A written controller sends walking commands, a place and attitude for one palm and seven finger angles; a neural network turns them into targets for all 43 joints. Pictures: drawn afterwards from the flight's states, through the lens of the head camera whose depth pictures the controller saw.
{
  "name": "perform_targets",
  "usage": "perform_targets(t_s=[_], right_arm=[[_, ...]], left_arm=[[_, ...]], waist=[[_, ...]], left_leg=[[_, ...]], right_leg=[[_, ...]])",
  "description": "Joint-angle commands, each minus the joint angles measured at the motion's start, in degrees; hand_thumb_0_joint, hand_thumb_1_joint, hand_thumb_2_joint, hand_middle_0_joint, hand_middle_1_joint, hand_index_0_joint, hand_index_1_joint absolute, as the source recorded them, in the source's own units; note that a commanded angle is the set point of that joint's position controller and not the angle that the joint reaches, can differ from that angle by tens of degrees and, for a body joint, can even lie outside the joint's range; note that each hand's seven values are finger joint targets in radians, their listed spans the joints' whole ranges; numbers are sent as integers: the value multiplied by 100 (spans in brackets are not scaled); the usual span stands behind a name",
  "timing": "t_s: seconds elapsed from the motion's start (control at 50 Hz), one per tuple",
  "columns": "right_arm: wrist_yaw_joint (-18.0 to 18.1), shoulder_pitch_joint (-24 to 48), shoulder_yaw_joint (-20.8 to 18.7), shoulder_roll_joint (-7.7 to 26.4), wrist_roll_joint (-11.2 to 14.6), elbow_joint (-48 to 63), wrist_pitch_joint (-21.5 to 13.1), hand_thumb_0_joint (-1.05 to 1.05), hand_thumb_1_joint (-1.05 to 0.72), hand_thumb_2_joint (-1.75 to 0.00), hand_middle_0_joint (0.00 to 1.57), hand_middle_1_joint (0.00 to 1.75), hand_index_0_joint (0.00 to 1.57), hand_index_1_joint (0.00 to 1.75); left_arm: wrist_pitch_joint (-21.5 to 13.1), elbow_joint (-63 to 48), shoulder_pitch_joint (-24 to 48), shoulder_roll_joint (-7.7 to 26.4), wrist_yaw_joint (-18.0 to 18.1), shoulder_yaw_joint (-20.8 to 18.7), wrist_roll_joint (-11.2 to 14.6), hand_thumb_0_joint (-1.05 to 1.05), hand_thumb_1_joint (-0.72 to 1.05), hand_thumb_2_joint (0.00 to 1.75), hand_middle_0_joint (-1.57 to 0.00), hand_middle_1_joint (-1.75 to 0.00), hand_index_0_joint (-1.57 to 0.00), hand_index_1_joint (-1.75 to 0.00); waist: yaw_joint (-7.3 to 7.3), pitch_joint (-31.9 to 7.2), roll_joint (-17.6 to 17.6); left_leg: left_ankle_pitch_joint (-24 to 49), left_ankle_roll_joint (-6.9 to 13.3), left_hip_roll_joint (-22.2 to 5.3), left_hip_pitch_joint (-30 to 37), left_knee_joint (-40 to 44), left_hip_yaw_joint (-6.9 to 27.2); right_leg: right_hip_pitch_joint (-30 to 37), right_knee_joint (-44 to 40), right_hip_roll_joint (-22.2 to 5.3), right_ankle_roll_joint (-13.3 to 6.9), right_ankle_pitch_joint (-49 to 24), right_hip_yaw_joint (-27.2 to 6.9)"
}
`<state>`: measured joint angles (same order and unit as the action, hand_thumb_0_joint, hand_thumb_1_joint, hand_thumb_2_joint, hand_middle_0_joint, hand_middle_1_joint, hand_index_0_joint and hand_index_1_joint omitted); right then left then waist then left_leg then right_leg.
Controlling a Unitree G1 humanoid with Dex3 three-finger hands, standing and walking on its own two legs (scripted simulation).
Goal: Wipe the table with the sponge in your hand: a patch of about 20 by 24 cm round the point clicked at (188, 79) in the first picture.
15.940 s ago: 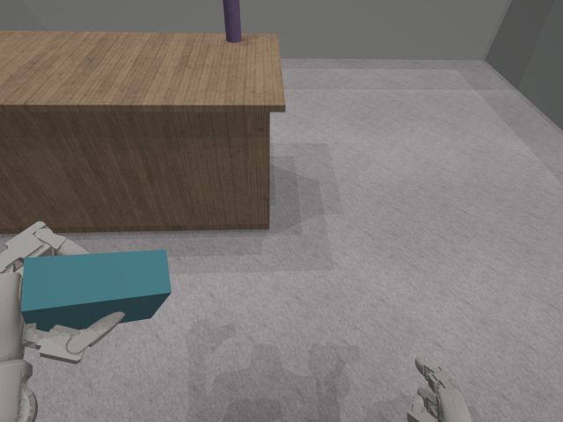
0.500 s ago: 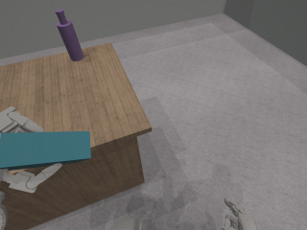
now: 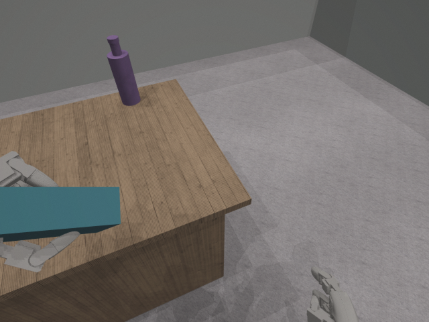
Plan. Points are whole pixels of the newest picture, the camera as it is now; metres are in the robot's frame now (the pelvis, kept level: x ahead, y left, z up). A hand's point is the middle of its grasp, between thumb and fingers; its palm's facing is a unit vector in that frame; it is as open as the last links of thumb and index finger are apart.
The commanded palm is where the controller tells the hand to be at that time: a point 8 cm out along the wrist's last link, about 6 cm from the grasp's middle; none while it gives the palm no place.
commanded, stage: shuffle to correct the standing spot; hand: left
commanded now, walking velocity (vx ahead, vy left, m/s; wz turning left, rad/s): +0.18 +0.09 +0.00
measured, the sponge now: (76, 213) +0.23 +0.21 +0.17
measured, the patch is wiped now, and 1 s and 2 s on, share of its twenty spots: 0.00 0.00 0.00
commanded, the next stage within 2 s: come to a stop and stand still in 0.40 s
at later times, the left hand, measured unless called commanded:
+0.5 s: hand out of the picture +0.26 +0.33 +0.20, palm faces +0.37 -0.80 -0.47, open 9.3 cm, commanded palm +0.21 +0.36 +0.19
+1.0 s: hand out of the picture +0.26 +0.35 +0.19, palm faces +0.33 -0.85 -0.40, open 9.3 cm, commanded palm +0.21 +0.38 +0.19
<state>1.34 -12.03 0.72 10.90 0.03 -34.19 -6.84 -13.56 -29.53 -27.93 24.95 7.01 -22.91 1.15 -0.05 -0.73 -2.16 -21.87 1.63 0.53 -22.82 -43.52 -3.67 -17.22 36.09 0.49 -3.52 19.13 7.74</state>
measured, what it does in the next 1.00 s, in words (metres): steps to the left: left foot, then right foot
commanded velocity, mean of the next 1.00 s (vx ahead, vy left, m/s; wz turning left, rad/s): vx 0.08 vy -0.01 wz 0.00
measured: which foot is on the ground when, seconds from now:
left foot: up 0.00-0.24, down 0.26-1.00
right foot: down 0.00-0.26, up 0.28-0.50, down 0.52-1.00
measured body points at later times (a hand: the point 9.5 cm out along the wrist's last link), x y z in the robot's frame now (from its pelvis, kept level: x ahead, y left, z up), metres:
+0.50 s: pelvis +0.04 +0.08 +0.01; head +0.05 +0.10 +0.46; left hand +0.23 +0.37 +0.23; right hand +0.21 -0.14 -0.06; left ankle +0.08 +0.19 -0.72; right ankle +0.04 -0.01 -0.71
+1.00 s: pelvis +0.04 +0.11 +0.02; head +0.04 +0.13 +0.47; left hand +0.24 +0.39 +0.21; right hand +0.21 -0.13 -0.04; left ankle +0.07 +0.19 -0.72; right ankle +0.04 +0.00 -0.72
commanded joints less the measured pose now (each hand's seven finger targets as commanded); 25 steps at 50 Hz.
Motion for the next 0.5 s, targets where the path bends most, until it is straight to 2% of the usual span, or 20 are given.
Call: perform_targets(t_s=[0.0,0.02,0.04,0.06,0.08,0.12,0.14,0.16,0.18,0.2,0.22,0.24,0.26,0.28,0.32,0.34,0.36,0.4,0.44,0.48], right_arm=[[-17,248,-404,923,70,680,-166,0,-90,-90,20,30,20,30],[-4,285,-303,837,39,600,-139,0,-90,-90,20,30,20,30],[-6,458,-267,873,20,600,-105,0,-90,-90,20,30,20,30],[48,495,-223,752,8,593,-97,0,-90,-90,20,30,20,30],[70,499,-209,716,-5,618,-117,0,-90,-90,20,30,20,30],[112,614,-205,616,-46,631,-246,0,-90,-90,20,30,20,30],[125,762,-264,629,-68,630,-333,0,-90,-90,20,30,20,30],[162,706,-289,601,-90,605,-397,0,-90,-90,20,30,20,30],[180,631,-342,673,-88,638,-444,0,-90,-90,20,30,20,30],[191,532,-394,724,-68,645,-452,0,-90,-90,20,30,20,30],[196,439,-473,866,-32,690,-430,0,-90,-90,20,30,20,30],[189,447,-549,1013,-39,744,-386,0,-90,-90,20,30,20,30],[165,542,-528,882,-57,838,-334,0,-90,-90,20,30,20,30],[190,632,-460,766,-78,781,-274,0,-90,-90,20,30,20,30],[143,547,-463,772,-19,757,-195,0,-90,-90,20,30,20,30],[118,576,-459,768,15,764,-218,0,-90,-90,20,30,20,30],[81,497,-436,770,36,760,-206,0,-90,-90,20,30,20,30],[30,380,-374,774,82,781,-178,0,-90,-90,20,30,20,30],[80,422,-284,754,101,802,-162,0,-90,-90,20,30,20,30],[136,445,-231,758,91,801,-140,0,-90,-90,20,30,20,30]], left_arm=[[-56,49,800,408,101,-339,124,0,10,130,-120,-160,-120,-160],[-113,105,805,484,120,-413,105,0,10,130,-120,-160,-120,-160],[-161,-187,1197,623,135,-382,68,0,10,130,-120,-160,-120,-160],[-208,-145,1131,480,150,-244,18,0,10,130,-120,-160,-120,-160],[-248,-341,1302,407,145,-74,-15,0,10,130,-120,-160,-120,-160],[-295,-794,1527,448,194,0,-55,0,10,130,-120,-160,-120,-160],[-319,-1295,1824,628,249,-74,-36,0,10,130,-120,-160,-120,-160],[-315,-1407,1665,571,270,-53,-48,0,10,130,-120,-160,-120,-160],[-309,-1627,1633,631,275,-112,-53,0,10,130,-120,-160,-120,-160],[-326,-1748,1503,724,287,-247,-52,0,10,130,-120,-160,-120,-160],[-363,-1897,1400,770,295,-356,-28,0,10,130,-120,-160,-120,-160],[-380,-2015,1265,956,318,-511,-61,0,10,130,-120,-160,-120,-160],[-382,-1819,1108,1009,303,-579,-120,0,10,130,-120,-160,-120,-160],[-303,-1552,925,1086,272,-751,-69,0,10,130,-120,-160,-120,-160],[-241,-1548,625,1015,224,-924,35,0,10,130,-120,-160,-120,-160],[-277,-1577,435,910,181,-894,57,0,10,130,-120,-160,-120,-160],[-266,-1468,191,762,147,-805,91,0,10,130,-120,-160,-120,-160],[-168,-1266,-94,533,68,-633,171,0,10,130,-120,-160,-120,-160],[-75,-1032,-122,503,16,-560,212,0,10,130,-120,-160,-120,-160],[2,-848,256,653,-2,-596,165,0,10,130,-120,-160,-120,-160]], waist=[[-70,57,1557],[-52,12,1223],[11,-120,1070],[18,-120,864],[8,-100,956],[120,-303,1119],[125,-431,1113],[108,-453,912],[91,-533,596],[45,-704,113],[-3,-889,-755],[6,-967,-1824],[53,-786,-1373],[35,-571,-1177],[41,-704,-1104],[74,-832,-1266],[39,-845,-1262],[-5,-820,-1119],[9,-735,-879],[28,-774,-386]], left_leg=[[51,-244,-266,-1907,-2247,764],[315,-271,-383,-1796,-2246,668],[154,-235,-472,-1676,-1958,666],[317,-188,-459,-1278,-1501,494],[462,-146,-413,-885,-936,308],[602,-60,-158,-38,195,-203],[611,-24,-80,485,611,-253],[987,-12,81,938,1026,-441],[1241,-38,142,1244,1433,-433],[1409,-17,74,1640,1694,-224],[1712,256,-527,2218,1868,669],[2508,765,-1591,2656,2212,2229],[2623,1148,-1925,2171,2603,2844],[2692,1227,-1901,1813,2603,2736],[2780,1041,-1665,1451,2288,1961],[2928,908,-1456,1460,2166,1475],[2870,786,-1348,1210,2159,1253],[2616,630,-1323,927,2190,1009],[2337,524,-1340,784,2144,914],[1601,321,-1263,399,1927,884]], right_leg=[[968,-2210,-2290,-822,-544,-3309],[991,-1972,-2069,-761,-1201,-2595],[1021,-1715,-2039,-715,-1754,-2257],[815,-1628,-1802,-574,-2152,-1759],[645,-1597,-1653,-457,-2276,-1324],[679,-1520,-1424,-375,-2160,-1076],[630,-1441,-1518,-380,-2057,-1115],[494,-1339,-1385,-309,-1798,-1022],[541,-1025,-1215,-226,-1647,-928],[467,-392,-1016,-108,-1570,-839],[-155,588,-642,110,-988,-638],[-1115,1706,-148,356,726,-352],[-1304,2477,16,314,1531,-623],[-1350,2656,-175,305,1416,-732],[-1033,2230,-227,300,1041,-664],[-882,1916,-160,298,808,-525],[-648,1532,-110,305,615,-417],[-211,672,4,328,293,-254],[226,-359,71,361,-140,-159],[961,-1282,10,333,-714,-269]])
